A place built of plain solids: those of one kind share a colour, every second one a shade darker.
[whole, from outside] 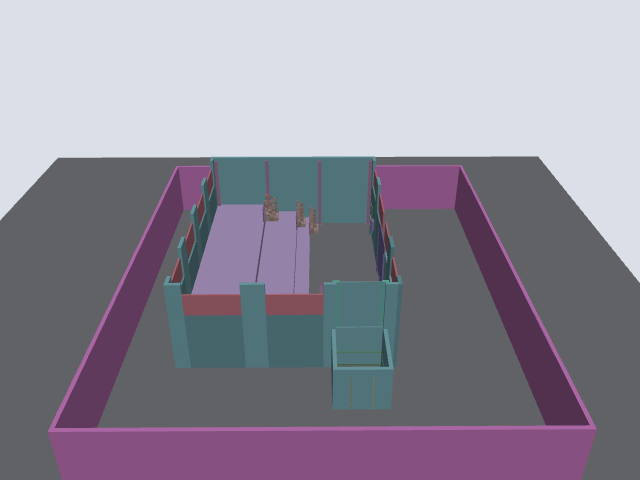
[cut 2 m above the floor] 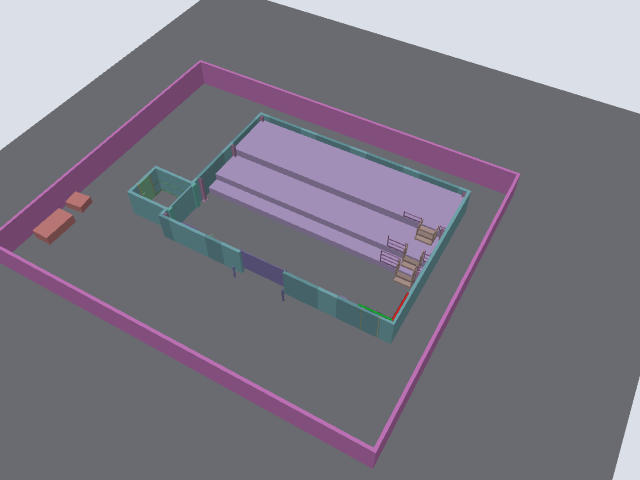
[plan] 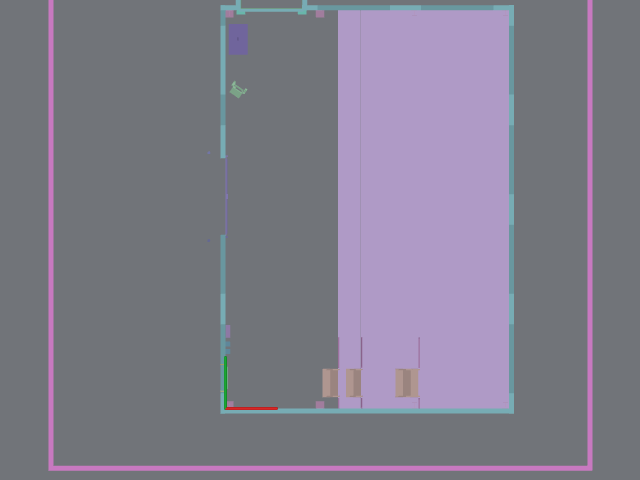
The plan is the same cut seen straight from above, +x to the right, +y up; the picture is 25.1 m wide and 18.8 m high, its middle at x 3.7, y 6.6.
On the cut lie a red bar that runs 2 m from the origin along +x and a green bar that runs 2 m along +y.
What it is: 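A works' training theatre; one tall room, parted across its whole breadth into a front floor behind the doors, 2 rows toward the back wall and a gangway along that wall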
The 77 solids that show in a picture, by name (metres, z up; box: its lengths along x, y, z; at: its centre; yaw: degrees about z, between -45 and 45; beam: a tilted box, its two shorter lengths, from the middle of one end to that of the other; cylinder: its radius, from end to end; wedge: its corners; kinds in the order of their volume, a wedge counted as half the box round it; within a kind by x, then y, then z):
{
 "raised_floor_bank_1": {"box": [0.9, 15.6, 0.55], "at": [4.85, 7.8, 0.23]},
 "raised_floor_bank_2": {"box": [2.25, 15.6, 1.05], "at": [6.42, 7.8, 0.47]},
 "raised_floor_bank_3": {"box": [3.55, 15.6, 1.61], "at": [9.32, 7.8, 0.76]},
 "yard_bound_1": {"box": [0.2, 25.89, 3.61], "at": [-6.83, 10.5, 1.75]},
 "yard_bound_2": {"box": [21.3, 0.2, 3.61], "at": [3.72, -2.34, 1.75]},
 "yard_bound_3": {"box": [21.3, 0.2, 3.61], "at": [3.72, 23.35, 1.75]},
 "yard_bound_4": {"box": [0.2, 25.89, 3.61], "at": [14.27, 10.5, 1.75]},
 "wall_1": {"box": [0.2, 0.81, 5.25], "at": [-0.1, 0.2, 2.58]},
 "wall_2": {"box": [0.2, 2.71, 3.45], "at": [-0.1, 1.95, 1.68]},
 "wall_3": {"box": [0.2, 1.21, 5.25], "at": [-0.1, 3.9, 2.58]},
 "wall_4": {"box": [0.2, 2.31, 3.45], "at": [-0.1, 5.65, 1.68]},
 "wall_5": {"box": [0.2, 1.31, 3.45], "at": [-0.1, 10.45, 1.68]},
 "wall_6": {"box": [0.2, 1.21, 5.25], "at": [-0.1, 11.7, 2.58]},
 "wall_7": {"box": [0.2, 2.71, 3.45], "at": [-0.1, 13.65, 1.68]},
 "wall_8": {"box": [0.2, 0.81, 5.25], "at": [-0.1, 15.4, 2.58]},
 "wall_9": {"box": [0.8, 0.2, 5.25], "at": [0.2, 15.7, 2.58]},
 "wall_10": {"box": [0.2, 3.2, 2.55], "at": [0.5, 17.2, 1.23]},
 "wall_11": {"box": [2.52, 0.06, 5.25], "at": [1.8, 15.57, 2.58]},
 "wall_12": {"box": [2.4, 0.06, 2.55], "at": [1.8, 15.63, 1.23]},
 "wall_13": {"box": [2.8, 0.2, 2.55], "at": [1.8, 18.7, 1.23]},
 "wall_14": {"box": [0.2, 3.2, 2.55], "at": [3.1, 17.2, 1.23]},
 "wall_15": {"box": [0.61, 0.2, 5.25], "at": [3.3, 15.7, 2.58]},
 "wall_16": {"box": [2.86, 0.2, 3.45], "at": [5.03, 15.7, 1.68]},
 "wall_17": {"box": [11.5, 0.2, 5.25], "at": [5.55, -0.1, 2.58]},
 "wall_18": {"box": [1.21, 0.2, 5.25], "at": [7.05, 15.7, 2.58]},
 "wall_19": {"box": [2.86, 0.2, 3.45], "at": [9.07, 15.7, 1.68]},
 "wall_20": {"box": [0.81, 0.2, 5.25], "at": [10.9, 15.7, 2.58]},
 "wall_21": {"box": [0.2, 0.81, 5.25], "at": [11.2, 0.2, 2.58]},
 "wall_22": {"box": [0.2, 2.71, 3.45], "at": [11.2, 1.95, 1.68]},
 "wall_23": {"box": [0.2, 1.21, 5.25], "at": [11.2, 3.9, 2.58]},
 "wall_24": {"box": [0.2, 2.71, 3.45], "at": [11.2, 5.85, 1.68]},
 "wall_25": {"box": [0.2, 1.21, 5.25], "at": [11.2, 7.8, 2.58]},
 "wall_26": {"box": [0.2, 2.71, 3.45], "at": [11.2, 9.75, 1.68]},
 "wall_27": {"box": [0.2, 1.21, 5.25], "at": [11.2, 11.7, 2.58]},
 "wall_28": {"box": [0.2, 2.71, 3.45], "at": [11.2, 13.65, 1.68]},
 "wall_29": {"box": [0.2, 0.81, 5.25], "at": [11.2, 15.4, 2.58]},
 "window_pane_1": {"box": [0.1, 2.7, 1.21], "at": [-0.15, 1.95, 3.99]},
 "window_pane_2": {"box": [0.1, 2.7, 1.21], "at": [-0.15, 5.85, 3.99]},
 "window_pane_3": {"box": [0.1, 2.7, 1.21], "at": [-0.15, 9.75, 3.99]},
 "window_pane_4": {"box": [0.1, 2.7, 1.21], "at": [-0.15, 13.65, 3.99]},
 "window_pane_5": {"box": [2.85, 0.1, 1.21], "at": [5.03, 15.75, 3.99]},
 "window_pane_6": {"box": [2.85, 0.1, 1.21], "at": [9.07, 15.75, 3.99]},
 "window_pane_7": {"box": [0.1, 2.7, 1.21], "at": [11.25, 1.95, 3.99]},
 "window_pane_8": {"box": [0.1, 2.7, 1.21], "at": [11.25, 5.85, 3.99]},
 "window_pane_9": {"box": [0.1, 2.7, 1.21], "at": [11.25, 9.75, 3.99]},
 "window_pane_10": {"box": [0.1, 2.7, 1.21], "at": [11.25, 13.65, 3.99]},
 "beyond_pallets_1": {"box": [2.27, 1.24, 0.67], "at": [-3.2, 22.24, 0.33], "yaw": -0.9},
 "beyond_pallets_2": {"box": [1.06, 1.25, 0.54], "at": [-0.8, 22.45, 0.26], "yaw": 5.9},
 "door_landing_1": {"box": [0.32, 1.12, 0.22], "at": [3.96, 1.0, 0.06]},
 "door_landing_2": {"box": [0.32, 1.12, 0.38], "at": [4.26, 1.0, 0.14]},
 "door_landing_3": {"box": [0.31, 1.12, 0.17], "at": [4.88, 1.0, 0.58]},
 "door_landing_4": {"box": [0.31, 1.12, 0.33], "at": [5.17, 1.0, 0.67]},
 "door_landing_5": {"box": [0.32, 1.12, 0.14], "at": [6.81, 1.0, 1.07]},
 "door_landing_6": {"box": [0.32, 1.12, 0.28], "at": [7.11, 1.0, 1.14]},
 "door_landing_7": {"box": [0.32, 1.12, 0.42], "at": [7.41, 1.0, 1.21]},
 "pier_1": {"box": [0.34, 0.17, 5.25], "at": [0.6, 15.52, 2.58]},
 "pier_2": {"box": [0.34, 0.17, 5.25], "at": [3.0, 15.52, 2.58]},
 "sectional_door_1": {"box": [0.042, 3.08, 3.37], "at": [0.01, 8.3, 2.04]},
 "sectional_door_2": {"box": [0.1, 0.06, 3.33], "at": [0.05, 6.71, 1.61]},
 "sectional_door_3": {"box": [0.1, 0.06, 3.33], "at": [0.05, 9.88, 1.61]},
 "sectional_door_4": {"box": [0.044, 2.92, 0.06], "at": [0.06, 8.3, 0.48]},
 "steel_column_1": {"box": [0.22, 0.014, 5.05], "at": [0.14, 0.22, 2.48]},
 "steel_column_2": {"box": [0.34, 0.34, 0.07], "at": [0.14, 15.48, -0.02]},
 "steel_column_3": {"box": [0.34, 0.34, 0.07], "at": [3.7, 0.12, -0.02]},
 "steel_column_4": {"box": [0.22, 0.014, 5.05], "at": [3.7, 0.22, 2.48]},
 "steel_column_5": {"box": [0.22, 0.014, 5.05], "at": [3.7, 15.38, 2.48]},
 "steel_column_6": {"box": [0.34, 0.34, 0.07], "at": [3.7, 15.48, -0.02]},
 "steel_column_7": {"box": [0.22, 0.014, 5.05], "at": [3.7, 15.58, 2.48]},
 "steel_column_8": {"box": [0.22, 0.014, 5.05], "at": [7.4, 0.22, 2.48]},
 "steel_column_9": {"box": [0.22, 0.014, 5.05], "at": [10.96, 0.22, 2.48]},
 "door_leaf_1": {"box": [1.0, 0.044, 2.15], "at": [1.8, 18.6, 1.02]},
 "distribution_board_1": {"box": [0.18, 0.5, 0.7], "at": [0.09, 3.02, 1.5]},
 "mess_table_1": {"box": [0.75, 1.2, 0.029], "at": [0.5, 14.46, 0.73]},
 "low_rail_1": {"box": [2.4, 0.014, 0.15], "at": [1.8, 15.67, 0.03]},
 "low_rail_2": {"box": [2.4, 0.02, 0.07], "at": [1.8, 15.67, 0.9]},
 "sack_truck_1": {"box": [0.44, 0.24, 0.06], "at": [0.4, 12.37, -0.02], "yaw": -34.2},
 "deck_rail_1": {"box": [0.05, 1.2, 0.05], "at": [7.58, 2.19, 1.95]}
}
